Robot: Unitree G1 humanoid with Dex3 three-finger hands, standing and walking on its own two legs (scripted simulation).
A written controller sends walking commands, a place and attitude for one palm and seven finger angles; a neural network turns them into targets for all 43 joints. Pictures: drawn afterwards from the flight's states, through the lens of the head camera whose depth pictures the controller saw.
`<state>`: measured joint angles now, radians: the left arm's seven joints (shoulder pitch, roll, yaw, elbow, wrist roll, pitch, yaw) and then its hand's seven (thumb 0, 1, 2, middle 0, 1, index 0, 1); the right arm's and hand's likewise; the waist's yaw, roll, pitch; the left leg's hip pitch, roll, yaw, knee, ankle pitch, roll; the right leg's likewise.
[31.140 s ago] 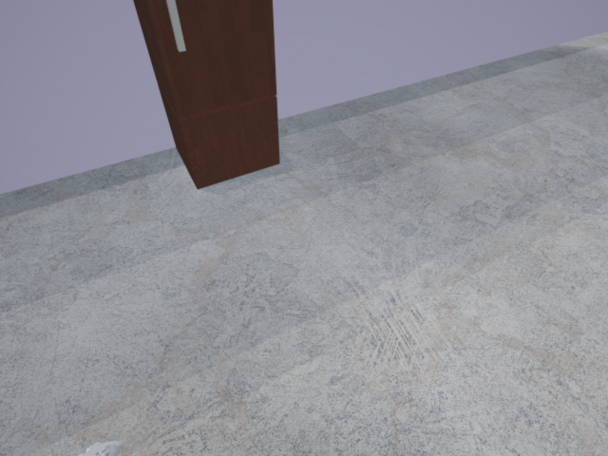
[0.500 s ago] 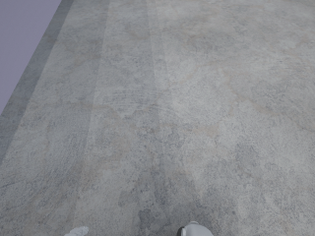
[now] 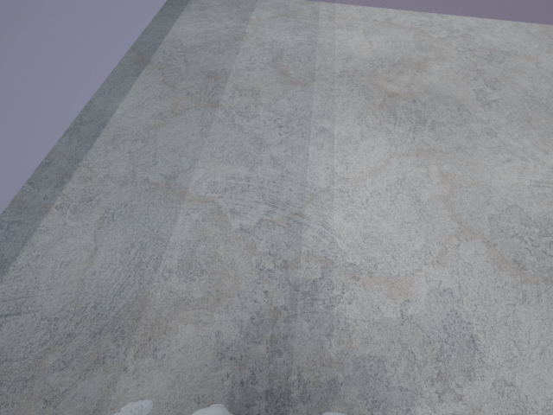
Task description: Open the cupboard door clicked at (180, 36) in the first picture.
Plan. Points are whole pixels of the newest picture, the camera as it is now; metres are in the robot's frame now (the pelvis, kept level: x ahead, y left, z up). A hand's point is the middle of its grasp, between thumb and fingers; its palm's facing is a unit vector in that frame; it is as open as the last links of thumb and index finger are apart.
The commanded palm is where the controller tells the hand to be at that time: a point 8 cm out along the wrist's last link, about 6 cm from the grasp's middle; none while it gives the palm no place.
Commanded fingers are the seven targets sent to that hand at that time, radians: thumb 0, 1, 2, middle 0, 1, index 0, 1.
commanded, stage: turn to face it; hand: left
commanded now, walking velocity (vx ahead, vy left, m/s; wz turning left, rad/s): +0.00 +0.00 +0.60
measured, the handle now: out of the picture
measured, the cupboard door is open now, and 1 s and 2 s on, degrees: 42 42 42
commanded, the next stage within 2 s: none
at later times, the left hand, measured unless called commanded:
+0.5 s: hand out of the picture +0.01 +0.14 -0.16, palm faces +0.34 -0.91 -0.24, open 7.4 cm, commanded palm none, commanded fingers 0.00 0.90 0.90 -0.20 -0.30 -0.20 -0.30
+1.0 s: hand out of the picture +0.05 +0.11 -0.13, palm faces +0.58 -0.76 -0.28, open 7.4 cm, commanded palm none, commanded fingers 0.00 0.90 0.90 -0.20 -0.30 -0.20 -0.30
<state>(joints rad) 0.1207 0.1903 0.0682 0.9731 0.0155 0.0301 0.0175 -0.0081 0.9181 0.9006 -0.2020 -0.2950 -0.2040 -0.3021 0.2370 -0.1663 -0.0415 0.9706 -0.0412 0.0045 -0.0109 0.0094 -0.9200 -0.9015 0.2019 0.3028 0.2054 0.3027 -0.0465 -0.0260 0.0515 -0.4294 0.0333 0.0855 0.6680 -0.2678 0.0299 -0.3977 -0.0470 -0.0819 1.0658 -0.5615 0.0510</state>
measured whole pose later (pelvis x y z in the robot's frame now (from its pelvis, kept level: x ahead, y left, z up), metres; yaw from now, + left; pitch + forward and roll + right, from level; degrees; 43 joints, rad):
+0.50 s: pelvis +0.05 -0.06 +0.01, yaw +19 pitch +1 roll +3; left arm 0.28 0.22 0.04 0.93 0.03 0.00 0.01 0.00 0.90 0.90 -0.20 -0.30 -0.20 -0.30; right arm 0.05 -0.27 -0.06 0.88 -0.02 0.05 0.03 0.01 -0.91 -0.90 0.20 0.30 0.20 0.30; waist 0.02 -0.05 0.11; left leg -0.33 -0.01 0.13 0.62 -0.33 -0.03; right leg -0.21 -0.15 -0.22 0.60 -0.40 0.01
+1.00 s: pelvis +0.09 -0.11 +0.02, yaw +38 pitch +1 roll +2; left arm 0.18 0.20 0.04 0.85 0.03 0.01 0.02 0.00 0.90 0.90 -0.20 -0.29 -0.20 -0.30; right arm 0.16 -0.25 -0.08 0.92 -0.02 0.08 0.03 0.01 -0.90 -0.90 0.20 0.30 0.20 0.30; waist -0.02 0.00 0.10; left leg -0.47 0.01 0.04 1.05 -0.49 -0.05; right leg -0.27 -0.11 -0.11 0.56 -0.30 0.01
